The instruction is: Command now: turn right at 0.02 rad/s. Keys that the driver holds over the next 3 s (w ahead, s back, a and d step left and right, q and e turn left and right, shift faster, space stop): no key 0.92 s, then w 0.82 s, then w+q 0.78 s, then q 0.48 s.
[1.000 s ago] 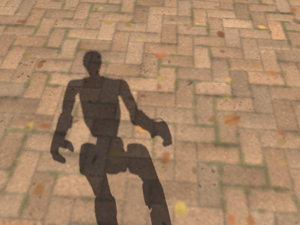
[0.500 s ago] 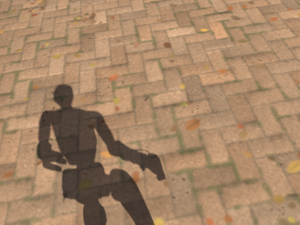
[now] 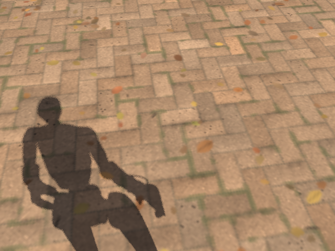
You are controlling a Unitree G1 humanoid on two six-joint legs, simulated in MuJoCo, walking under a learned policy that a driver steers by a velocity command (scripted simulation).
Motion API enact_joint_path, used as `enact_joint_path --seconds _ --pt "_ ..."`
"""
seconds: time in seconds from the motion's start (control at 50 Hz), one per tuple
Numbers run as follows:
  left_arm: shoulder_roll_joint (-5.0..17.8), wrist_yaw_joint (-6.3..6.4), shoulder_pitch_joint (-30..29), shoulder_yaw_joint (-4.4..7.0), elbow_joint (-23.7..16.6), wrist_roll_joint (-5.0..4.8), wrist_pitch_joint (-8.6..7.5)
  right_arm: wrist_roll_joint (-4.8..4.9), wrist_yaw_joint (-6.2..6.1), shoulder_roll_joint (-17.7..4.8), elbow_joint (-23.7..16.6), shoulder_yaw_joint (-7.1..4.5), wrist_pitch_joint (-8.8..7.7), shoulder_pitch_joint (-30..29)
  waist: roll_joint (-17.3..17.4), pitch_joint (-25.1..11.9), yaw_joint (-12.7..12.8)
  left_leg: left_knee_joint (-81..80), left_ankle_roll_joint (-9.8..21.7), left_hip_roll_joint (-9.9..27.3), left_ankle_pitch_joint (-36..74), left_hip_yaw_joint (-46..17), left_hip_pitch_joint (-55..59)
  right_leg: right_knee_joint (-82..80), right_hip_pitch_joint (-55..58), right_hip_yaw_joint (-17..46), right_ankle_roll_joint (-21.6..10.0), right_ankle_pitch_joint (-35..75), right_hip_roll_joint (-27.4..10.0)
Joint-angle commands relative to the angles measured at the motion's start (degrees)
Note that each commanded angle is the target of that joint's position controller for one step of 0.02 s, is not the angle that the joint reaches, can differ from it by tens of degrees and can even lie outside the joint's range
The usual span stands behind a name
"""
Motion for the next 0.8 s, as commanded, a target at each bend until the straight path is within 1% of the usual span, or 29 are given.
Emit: enact_joint_path --seconds 0.02,0.2,0.42,0.6,0.8 --pt "4.95 0.33 -0.42 1.27 -2.27 -0.12 -0.81 0.05 -0.33 -6.56 -1.52 -1.28 -0.61 -0.10 -0.07 -1.51 -0.24 -5.09 1.81 1.99 8.24 -2.22 -1.47 -5.07 1.60 4.23 -1.20 9.24 -3.80" --pt "4.67 0.82 0.67 1.36 2.08 -0.40 -1.02 0.11 -0.66 -5.54 2.38 -1.12 -0.32 1.15 -0.03 -0.63 -0.38 -5.80 1.66 1.11 7.93 -1.69 -1.02 -5.93 1.97 3.96 -1.04 9.16 -3.98" --pt "3.99 1.04 1.26 1.07 7.32 -0.66 -1.07 0.14 -1.15 -4.74 6.21 -1.06 -0.06 3.18 -0.06 0.24 -0.42 -6.60 1.49 0.49 7.96 -1.24 -0.52 -7.25 2.08 3.55 -1.11 8.80 -3.98" --pt "3.56 1.04 1.56 0.65 10.70 -0.81 -0.95 0.14 -1.32 -3.98 8.20 -0.85 0.03 5.01 -0.17 0.69 -0.28 -7.04 1.40 0.20 8.07 -1.01 -0.45 -7.98 2.13 3.24 -1.16 8.75 -3.90" --pt "3.18 1.02 1.99 0.14 13.33 -0.89 -0.79 0.18 -1.39 -3.17 9.42 -0.61 0.06 6.82 -0.09 1.04 -0.08 -7.38 1.41 0.00 8.13 -0.87 -0.62 -8.36 2.12 2.91 -1.14 8.75 -3.77"
Next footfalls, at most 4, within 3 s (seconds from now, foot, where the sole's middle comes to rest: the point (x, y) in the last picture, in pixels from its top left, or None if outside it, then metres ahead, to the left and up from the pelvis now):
1.66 right None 0.45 -0.07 -0.77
2.22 left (127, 201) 0.73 0.20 -0.77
2.70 right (144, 140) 1.07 0.14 -0.77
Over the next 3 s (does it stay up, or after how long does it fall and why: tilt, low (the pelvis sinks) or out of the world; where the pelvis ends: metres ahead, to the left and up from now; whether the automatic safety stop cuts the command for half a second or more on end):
stays up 0.91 0.17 0.01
